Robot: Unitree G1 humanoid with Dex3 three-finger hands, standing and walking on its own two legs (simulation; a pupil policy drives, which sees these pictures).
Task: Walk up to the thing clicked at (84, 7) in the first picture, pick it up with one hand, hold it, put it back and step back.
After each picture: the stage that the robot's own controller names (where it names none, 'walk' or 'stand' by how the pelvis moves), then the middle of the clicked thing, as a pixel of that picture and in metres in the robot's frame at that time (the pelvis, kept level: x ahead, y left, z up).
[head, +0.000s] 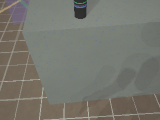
stand; (80, 5) +0.79 +0.04 +0.07
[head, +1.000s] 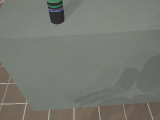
walk; (55, 9) +0.66 +0.16 +0.10
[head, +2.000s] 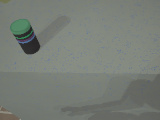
rise first; (26, 37) +0.48 +0.24 +0.09
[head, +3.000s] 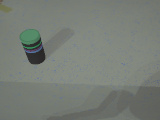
stand; (33, 47) +0.46 +0.20 +0.09
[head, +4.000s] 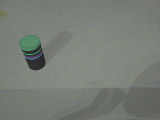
stand; (33, 53) +0.43 +0.20 +0.07
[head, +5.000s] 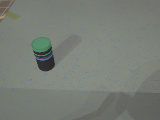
stand; (44, 54) +0.44 +0.17 +0.07
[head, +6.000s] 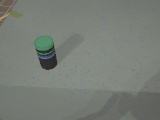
stand; (46, 53) +0.45 +0.16 +0.07
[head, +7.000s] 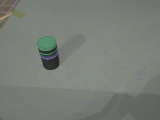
stand; (49, 53) +0.45 +0.15 +0.07
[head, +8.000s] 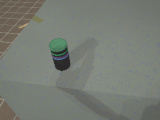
rise first; (60, 55) +0.46 +0.15 +0.07
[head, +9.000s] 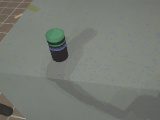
go down; (57, 45) +0.47 +0.14 +0.08
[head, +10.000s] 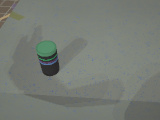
go down; (48, 59) +0.43 +0.14 +0.08
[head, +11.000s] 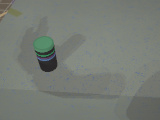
close in; (46, 54) +0.44 +0.14 +0.08
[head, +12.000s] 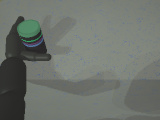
close; (33, 40) +0.46 +0.15 +0.11
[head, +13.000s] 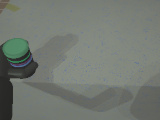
lift; (21, 59) +0.37 +0.20 +0.13
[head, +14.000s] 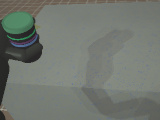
lift; (24, 38) +0.32 +0.17 +0.28
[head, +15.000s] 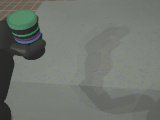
hold; (28, 36) +0.34 +0.16 +0.27
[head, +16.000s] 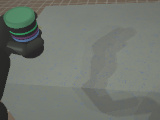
hold; (26, 34) +0.33 +0.16 +0.29
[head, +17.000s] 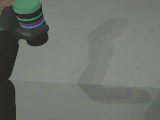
crouch; (32, 22) +0.39 +0.15 +0.28
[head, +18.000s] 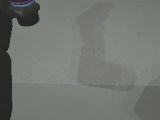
lower; (23, 3) +0.47 +0.17 +0.28
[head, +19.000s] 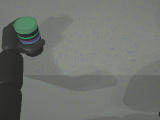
lower; (30, 37) +0.47 +0.16 +0.11
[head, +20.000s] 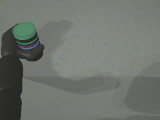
lower; (29, 42) +0.45 +0.16 +0.11
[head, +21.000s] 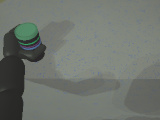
lower; (31, 43) +0.45 +0.16 +0.11
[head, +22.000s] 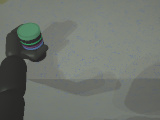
lower; (33, 43) +0.45 +0.16 +0.11
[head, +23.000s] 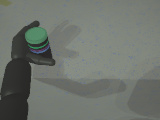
withdraw; (39, 47) +0.44 +0.14 +0.10
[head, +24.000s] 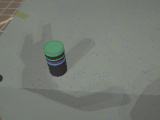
sink last; (56, 59) +0.41 +0.12 +0.09
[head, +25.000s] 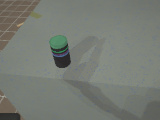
stand; (60, 52) +0.46 +0.14 +0.08
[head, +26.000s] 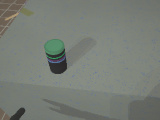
stand; (56, 57) +0.42 +0.13 +0.08
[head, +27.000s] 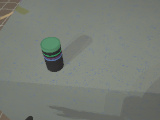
stand; (53, 55) +0.43 +0.14 +0.08
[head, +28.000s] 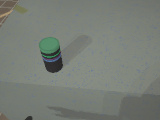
stand; (51, 55) +0.42 +0.14 +0.08
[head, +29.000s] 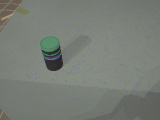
walk; (52, 54) +0.44 +0.14 +0.08
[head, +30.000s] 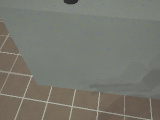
walk; out of the picture +0.71 +0.09 +0.10
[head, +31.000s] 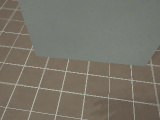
walk; out of the picture +1.09 +0.15 +0.09
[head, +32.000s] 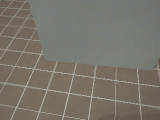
stand; out of the picture +1.14 +0.12 +0.09
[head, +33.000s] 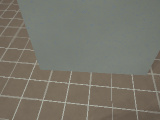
stand; out of the picture +1.11 +0.14 +0.07
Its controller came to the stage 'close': yes
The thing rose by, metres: 0.22
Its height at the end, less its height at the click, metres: +0.00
